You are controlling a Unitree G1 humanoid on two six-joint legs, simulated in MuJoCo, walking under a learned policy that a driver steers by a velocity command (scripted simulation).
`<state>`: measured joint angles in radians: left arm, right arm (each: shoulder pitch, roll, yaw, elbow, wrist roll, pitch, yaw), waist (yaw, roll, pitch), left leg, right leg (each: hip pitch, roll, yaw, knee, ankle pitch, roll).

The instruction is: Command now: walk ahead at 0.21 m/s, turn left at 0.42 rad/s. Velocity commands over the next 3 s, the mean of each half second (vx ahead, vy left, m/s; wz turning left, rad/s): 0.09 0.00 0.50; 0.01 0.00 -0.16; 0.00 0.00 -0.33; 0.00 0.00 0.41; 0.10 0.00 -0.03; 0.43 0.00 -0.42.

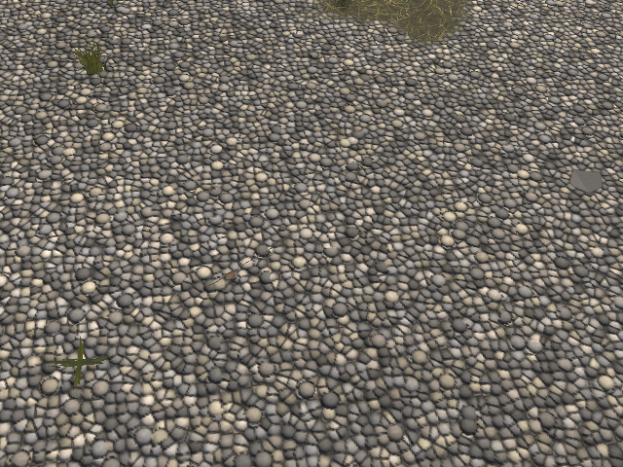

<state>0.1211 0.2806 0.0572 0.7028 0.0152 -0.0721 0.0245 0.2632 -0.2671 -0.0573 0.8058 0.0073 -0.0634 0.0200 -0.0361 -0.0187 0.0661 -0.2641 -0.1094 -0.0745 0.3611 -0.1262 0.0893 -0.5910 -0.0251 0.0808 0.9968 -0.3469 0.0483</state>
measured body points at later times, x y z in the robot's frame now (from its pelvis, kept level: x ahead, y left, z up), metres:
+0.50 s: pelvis +0.12 -0.03 +0.00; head +0.16 -0.04 +0.44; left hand +0.19 +0.27 -0.10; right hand +0.34 -0.27 -0.11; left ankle +0.07 +0.10 -0.67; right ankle +0.20 -0.13 -0.74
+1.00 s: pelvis +0.11 -0.03 -0.01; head +0.15 -0.03 +0.44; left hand +0.19 +0.28 -0.11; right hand +0.31 -0.27 -0.12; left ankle +0.08 +0.11 -0.74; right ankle +0.12 -0.13 -0.73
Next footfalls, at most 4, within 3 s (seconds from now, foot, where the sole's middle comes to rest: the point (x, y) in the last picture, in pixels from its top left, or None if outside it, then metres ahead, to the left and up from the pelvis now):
0.26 right None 0.24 -0.12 -0.78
0.64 left None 0.12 0.12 -0.78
1.02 right None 0.16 -0.13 -0.78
1.48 left None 0.17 0.11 -0.78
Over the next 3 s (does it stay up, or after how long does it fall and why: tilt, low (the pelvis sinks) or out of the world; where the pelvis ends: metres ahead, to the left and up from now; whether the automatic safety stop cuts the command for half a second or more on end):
stays up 0.35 -0.02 -0.01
